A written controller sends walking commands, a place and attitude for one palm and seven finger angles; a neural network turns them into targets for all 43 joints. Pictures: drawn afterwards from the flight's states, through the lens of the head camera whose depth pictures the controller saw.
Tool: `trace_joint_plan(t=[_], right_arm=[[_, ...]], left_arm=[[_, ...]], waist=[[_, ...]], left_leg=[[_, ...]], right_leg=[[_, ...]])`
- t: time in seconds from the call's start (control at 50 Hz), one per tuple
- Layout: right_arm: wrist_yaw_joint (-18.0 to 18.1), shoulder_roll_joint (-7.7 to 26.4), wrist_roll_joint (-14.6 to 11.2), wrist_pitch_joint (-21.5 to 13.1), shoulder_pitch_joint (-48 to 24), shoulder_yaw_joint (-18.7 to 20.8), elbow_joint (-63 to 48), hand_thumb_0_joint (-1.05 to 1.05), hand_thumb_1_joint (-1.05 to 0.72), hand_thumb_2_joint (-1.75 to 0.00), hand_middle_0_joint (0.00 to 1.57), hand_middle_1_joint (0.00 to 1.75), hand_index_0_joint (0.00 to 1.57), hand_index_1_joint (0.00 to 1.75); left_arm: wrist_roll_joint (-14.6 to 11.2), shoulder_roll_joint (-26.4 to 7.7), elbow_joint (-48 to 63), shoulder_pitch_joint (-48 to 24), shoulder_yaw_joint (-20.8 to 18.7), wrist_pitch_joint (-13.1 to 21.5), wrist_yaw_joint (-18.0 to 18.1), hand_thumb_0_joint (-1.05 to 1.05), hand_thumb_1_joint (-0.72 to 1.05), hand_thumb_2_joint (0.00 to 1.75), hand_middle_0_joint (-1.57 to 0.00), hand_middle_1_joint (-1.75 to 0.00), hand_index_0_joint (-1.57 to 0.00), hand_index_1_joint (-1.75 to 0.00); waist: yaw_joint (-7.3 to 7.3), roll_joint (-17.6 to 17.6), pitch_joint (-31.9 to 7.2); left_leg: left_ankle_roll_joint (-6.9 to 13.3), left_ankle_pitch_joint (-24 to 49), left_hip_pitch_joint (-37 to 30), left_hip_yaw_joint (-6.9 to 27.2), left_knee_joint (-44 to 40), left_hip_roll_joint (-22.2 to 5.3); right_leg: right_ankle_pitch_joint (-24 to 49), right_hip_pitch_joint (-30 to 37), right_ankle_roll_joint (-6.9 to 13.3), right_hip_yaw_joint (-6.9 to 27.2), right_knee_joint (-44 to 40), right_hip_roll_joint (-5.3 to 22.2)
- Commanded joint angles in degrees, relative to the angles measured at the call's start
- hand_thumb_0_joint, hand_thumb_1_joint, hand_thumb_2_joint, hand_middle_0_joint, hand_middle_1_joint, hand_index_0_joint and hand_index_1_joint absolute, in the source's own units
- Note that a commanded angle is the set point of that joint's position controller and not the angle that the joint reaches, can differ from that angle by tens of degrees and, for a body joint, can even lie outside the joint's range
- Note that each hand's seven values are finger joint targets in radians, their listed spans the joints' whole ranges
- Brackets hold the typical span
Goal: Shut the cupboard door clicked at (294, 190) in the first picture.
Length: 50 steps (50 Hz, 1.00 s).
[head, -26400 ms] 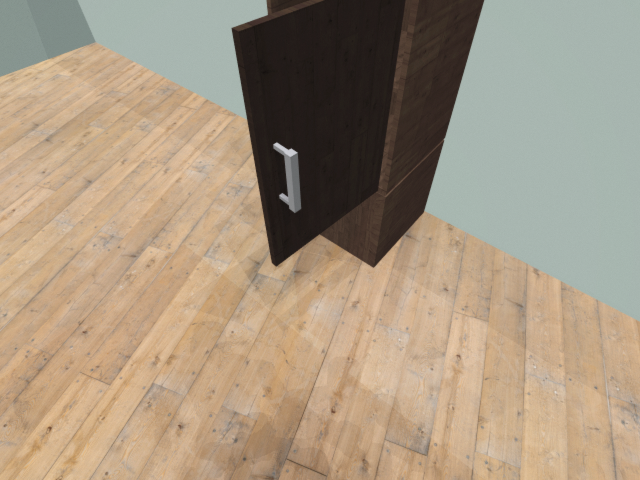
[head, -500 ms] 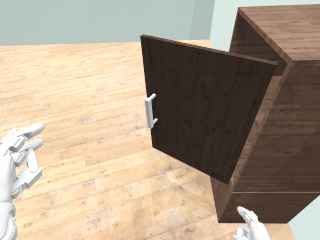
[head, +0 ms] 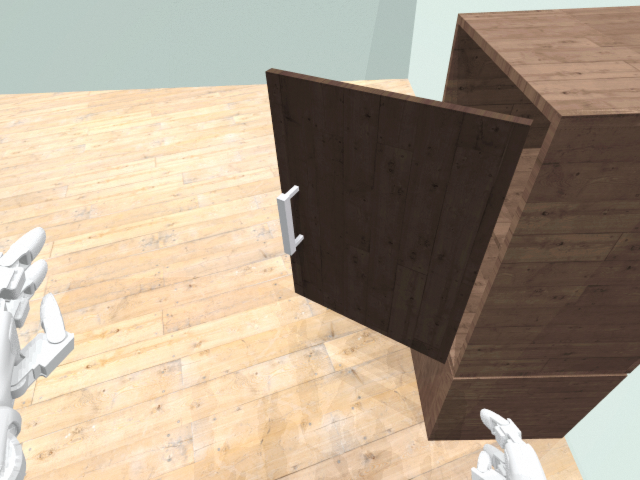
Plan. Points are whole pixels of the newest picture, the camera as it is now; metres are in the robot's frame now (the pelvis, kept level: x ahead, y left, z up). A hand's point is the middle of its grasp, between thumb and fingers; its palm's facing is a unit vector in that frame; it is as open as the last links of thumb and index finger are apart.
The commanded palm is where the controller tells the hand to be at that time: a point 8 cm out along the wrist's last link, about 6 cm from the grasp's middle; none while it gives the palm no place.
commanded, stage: step back with the hand held close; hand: left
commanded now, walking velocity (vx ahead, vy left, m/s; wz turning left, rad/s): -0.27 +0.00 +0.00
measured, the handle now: (292, 220) +0.63 +0.15 -0.06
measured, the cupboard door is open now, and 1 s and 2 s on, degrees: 58 58 58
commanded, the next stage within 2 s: stop stepping back and stand still in 1.64 s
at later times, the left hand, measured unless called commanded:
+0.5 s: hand (40, 357) +0.17 +0.29 +0.15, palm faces +0.37 -0.79 -0.49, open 7.4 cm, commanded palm +0.11 +0.33 +0.17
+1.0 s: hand out of the picture +0.09 +0.28 +0.16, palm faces +0.47 -0.78 -0.42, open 7.4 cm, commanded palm +0.02 +0.32 +0.17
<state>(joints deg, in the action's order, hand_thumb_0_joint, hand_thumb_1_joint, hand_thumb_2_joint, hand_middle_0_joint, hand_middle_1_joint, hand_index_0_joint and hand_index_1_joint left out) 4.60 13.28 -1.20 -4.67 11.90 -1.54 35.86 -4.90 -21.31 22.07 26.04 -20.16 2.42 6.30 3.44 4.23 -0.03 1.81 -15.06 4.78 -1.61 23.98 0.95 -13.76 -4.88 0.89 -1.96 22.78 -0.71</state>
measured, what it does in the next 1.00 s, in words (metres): shifts its weight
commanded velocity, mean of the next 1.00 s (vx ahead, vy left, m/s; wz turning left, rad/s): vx -0.30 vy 0.00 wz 0.01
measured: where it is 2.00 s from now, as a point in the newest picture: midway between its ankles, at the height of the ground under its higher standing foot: outside the picture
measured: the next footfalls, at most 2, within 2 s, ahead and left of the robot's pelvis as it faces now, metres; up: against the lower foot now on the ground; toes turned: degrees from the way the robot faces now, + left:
left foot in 1.40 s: -0.06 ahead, +0.11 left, +0.00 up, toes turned +8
right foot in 1.78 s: -0.38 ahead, -0.10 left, +0.00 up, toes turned -4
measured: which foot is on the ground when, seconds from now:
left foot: down 0.00-1.00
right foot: down 0.00-1.00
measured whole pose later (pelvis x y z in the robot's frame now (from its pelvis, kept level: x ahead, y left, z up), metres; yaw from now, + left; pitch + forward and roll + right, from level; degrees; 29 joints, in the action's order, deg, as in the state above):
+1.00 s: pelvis -0.11 +0.02 -0.02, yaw +1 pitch +0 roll -1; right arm 3.7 13.3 0.2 -2.4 13.4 0.0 33.9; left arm -1.3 -23.0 29.3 28.1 -24.5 14.9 8.8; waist -0.2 -0.5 0.2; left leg 2.8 -17.5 27.1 -2.0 39.4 1.5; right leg -10.2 -24.6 -0.7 0.6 34.8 -0.5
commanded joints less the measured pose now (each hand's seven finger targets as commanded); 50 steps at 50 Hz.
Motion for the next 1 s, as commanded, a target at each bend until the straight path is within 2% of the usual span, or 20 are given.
trace_joint_plan(t=[0.0,0.04,0.1,0.18,0.22,0.26,0.32,0.42,0.48,0.56,0.58,0.62,0.66,0.68,0.76,0.82,0.88,0.9,0.94,0.98], right_arm=[[0.10,7.61,-0.29,-1.39,-8.28,3.35,-11.09,0.00,-0.90,-0.90,0.20,0.30,0.20,0.30],[-0.13,6.51,0.03,-0.09,-8.01,3.25,-9.87,0.00,-0.90,-0.90,0.20,0.30,0.20,0.30],[0.06,6.35,-0.06,0.93,-7.95,3.57,-10.31,0.00,-0.90,-0.90,0.20,0.30,0.20,0.30],[0.81,7.09,0.01,2.52,-8.26,4.16,-11.78,0.00,-0.90,-0.90,0.20,0.30,0.20,0.30],[1.13,6.82,-0.11,3.57,-8.16,4.15,-13.04,0.00,-0.90,-0.90,0.20,0.30,0.20,0.30],[1.30,6.84,-0.14,4.51,-7.79,4.29,-13.63,0.00,-0.90,-0.90,0.20,0.30,0.20,0.30],[1.28,6.98,-0.26,5.25,-7.61,4.44,-13.91,0.00,-0.90,-0.90,0.20,0.30,0.20,0.30],[1.22,7.71,-0.14,4.80,-7.27,4.49,-14.51,0.00,-0.90,-0.90,0.20,0.30,0.20,0.30],[1.24,8.27,0.07,4.04,-7.46,4.58,-14.65,0.00,-0.90,-0.90,0.20,0.30,0.20,0.30],[1.37,8.37,0.24,2.96,-6.40,4.44,-14.84,0.00,-0.90,-0.90,0.20,0.30,0.20,0.30],[1.35,8.69,0.42,2.56,-6.58,4.58,-14.71,0.00,-0.90,-0.90,0.20,0.30,0.20,0.30],[1.32,8.69,0.46,1.86,-6.01,4.51,-14.69,0.00,-0.90,-0.90,0.20,0.30,0.20,0.30],[1.21,8.70,0.65,1.07,-5.25,4.65,-14.09,0.00,-0.90,-0.90,0.20,0.30,0.20,0.30],[1.03,9.14,0.84,0.55,-5.31,4.88,-13.93,0.00,-0.90,-0.90,0.20,0.30,0.20,0.30],[0.59,8.59,0.84,-0.37,-4.31,4.85,-13.30,0.00,-0.90,-0.90,0.20,0.30,0.20,0.30],[0.00,8.09,0.82,-0.68,-3.99,5.00,-12.86,0.00,-0.90,-0.90,0.20,0.30,0.20,0.30],[-0.56,7.44,1.43,-0.83,-3.56,5.01,-11.45,0.00,-0.90,-0.90,0.20,0.30,0.20,0.30],[-0.71,6.45,1.40,-0.76,-3.71,4.57,-11.20,0.00,-0.90,-0.90,0.20,0.30,0.20,0.30],[-0.63,6.55,1.31,-0.64,-3.76,4.55,-10.97,0.00,-0.90,-0.90,0.20,0.30,0.20,0.30],[-0.15,7.08,1.13,-0.83,-4.11,4.91,-11.07,0.00,-0.90,-0.90,0.20,0.30,0.20,0.30]], left_arm=[[0.48,-14.23,11.37,-8.41,-10.74,5.63,0.73,0.00,0.90,0.90,-0.20,-0.30,-0.20,-0.30],[0.55,-9.76,6.61,-2.45,-6.62,6.63,0.43,0.00,0.90,0.90,-0.20,-0.30,-0.20,-0.30],[0.92,-11.43,10.09,-2.00,-7.47,8.37,1.01,0.00,0.90,0.90,-0.20,-0.30,-0.20,-0.30],[0.74,-15.16,14.86,0.74,-11.05,9.16,1.96,0.00,0.90,0.90,-0.20,-0.30,-0.20,-0.30],[0.45,-14.94,15.85,2.56,-11.36,8.96,2.08,0.00,0.90,0.90,-0.20,-0.30,-0.20,-0.30],[0.24,-15.38,15.65,3.80,-12.24,8.62,2.23,0.00,0.90,0.90,-0.20,-0.30,-0.20,-0.30],[0.10,-14.33,13.52,5.86,-11.85,8.30,2.16,0.00,0.90,0.90,-0.20,-0.30,-0.20,-0.30],[0.57,-13.50,14.59,5.57,-11.11,9.14,2.09,0.00,0.90,0.90,-0.20,-0.30,-0.20,-0.30],[1.34,-14.53,15.58,4.15,-12.28,9.98,2.18,0.00,0.90,0.90,-0.20,-0.30,-0.20,-0.30],[2.18,-13.29,15.41,1.61,-11.97,11.15,2.39,0.00,0.90,0.90,-0.20,-0.30,-0.20,-0.30],[2.73,-14.54,16.43,0.29,-13.04,11.62,2.36,0.00,0.90,0.90,-0.20,-0.30,-0.20,-0.30],[3.15,-12.93,17.38,-1.75,-11.70,12.41,2.31,0.00,0.90,0.90,-0.20,-0.30,-0.20,-0.30],[3.57,-12.60,17.30,-2.54,-11.75,12.84,2.42,0.00,0.90,0.90,-0.20,-0.30,-0.20,-0.30],[4.06,-14.11,18.01,-2.91,-13.27,13.29,2.41,0.00,0.90,0.90,-0.20,-0.30,-0.20,-0.30],[3.87,-12.51,16.65,-1.58,-12.62,14.09,2.49,0.00,0.90,0.90,-0.20,-0.30,-0.20,-0.30],[3.82,-12.41,17.45,-2.32,-11.95,14.75,2.53,0.00,0.90,0.90,-0.20,-0.30,-0.20,-0.30],[3.55,-14.05,17.92,-2.48,-12.49,15.38,3.28,0.00,0.90,0.90,-0.20,-0.30,-0.20,-0.30],[3.31,-13.28,18.02,-2.18,-11.42,15.55,3.43,0.00,0.90,0.90,-0.20,-0.30,-0.20,-0.30],[3.08,-14.36,17.55,-1.02,-12.30,16.00,3.88,0.00,0.90,0.90,-0.20,-0.30,-0.20,-0.30],[3.19,-15.69,16.92,0.95,-14.55,16.68,4.28,0.00,0.90,0.90,-0.20,-0.30,-0.20,-0.30]], waist=[[-2.28,-1.95,0.52],[-2.64,-5.60,-1.66],[-2.86,-4.84,-5.42],[-2.77,-1.07,-11.34],[-2.76,-1.78,-12.64],[-2.80,-2.16,-12.58],[-3.00,-2.84,-11.05],[-2.97,0.44,-8.91],[-2.68,1.67,-7.26],[-3.15,2.29,-4.30],[-3.03,2.68,-4.09],[-3.36,4.52,-3.33],[-3.31,4.66,-3.44],[-3.24,4.64,-3.74],[-3.49,1.64,-3.81],[-3.91,-3.81,-3.18],[-4.29,-6.15,-2.09],[-4.50,-7.55,-2.18],[-4.73,-7.32,-3.03],[-4.43,-3.60,-4.37]], left_leg=[[0.88,6.04,6.25,2.39,-0.86,-3.20],[1.00,4.43,5.56,2.53,2.09,-2.65],[0.60,7.14,6.46,2.66,3.07,-2.92],[0.43,20.52,5.56,3.60,1.68,-4.52],[0.39,27.10,5.97,3.67,2.12,-5.34],[0.32,28.95,7.32,3.78,2.24,-5.89],[0.25,25.50,10.54,4.25,1.67,-6.55],[1.46,14.53,18.37,6.47,-2.35,-8.34],[2.89,2.07,26.29,8.40,-5.74,-9.25],[4.56,-15.12,36.98,10.04,-8.95,-10.42],[4.92,-18.60,39.15,11.03,-9.82,-10.70],[5.52,-23.70,41.88,11.79,-10.68,-11.74],[5.82,-25.50,43.60,11.75,-9.98,-12.19],[5.85,-26.49,43.56,12.69,-10.18,-12.26],[5.24,-26.24,43.37,10.82,-5.46,-10.09],[3.33,-23.85,38.32,7.77,2.57,-5.96],[1.13,-17.50,29.70,6.35,8.87,-3.59],[0.68,-14.85,26.23,6.20,9.21,-3.11],[0.92,-13.99,23.63,6.58,7.14,-3.38],[2.15,-16.94,28.26,8.71,1.71,-5.32]], right_leg=[[8.84,-5.42,0.31,8.11,-7.03,4.69],[7.21,-7.66,0.96,10.18,-8.24,7.59],[11.33,-5.92,1.73,9.24,-5.25,8.88],[25.07,-1.36,0.49,5.67,2.33,6.50],[30.00,0.00,-0.17,4.89,5.15,5.34],[31.24,0.21,-0.44,4.76,6.43,4.83],[29.22,-0.46,-0.39,5.67,6.93,4.93],[19.35,0.72,-1.18,5.02,8.96,2.92],[14.56,3.96,-1.71,4.69,10.85,1.55],[10.83,7.63,-2.01,4.57,14.56,0.67],[9.71,8.84,-2.12,4.44,15.18,0.20],[7.57,9.13,-2.26,4.03,17.78,-0.37],[7.19,10.07,-2.33,3.92,18.96,-0.66],[6.60,10.04,-2.36,4.07,19.24,-1.29],[6.85,7.76,-1.44,6.98,17.70,-0.23],[-0.30,-1.44,0.84,14.35,9.63,4.04],[-8.88,-13.11,3.59,19.80,1.00,9.10],[-9.45,-16.26,3.70,18.60,-0.24,9.54],[-10.78,-18.34,2.50,15.10,-0.32,7.67],[-8.06,-12.31,0.92,11.39,3.65,4.49]])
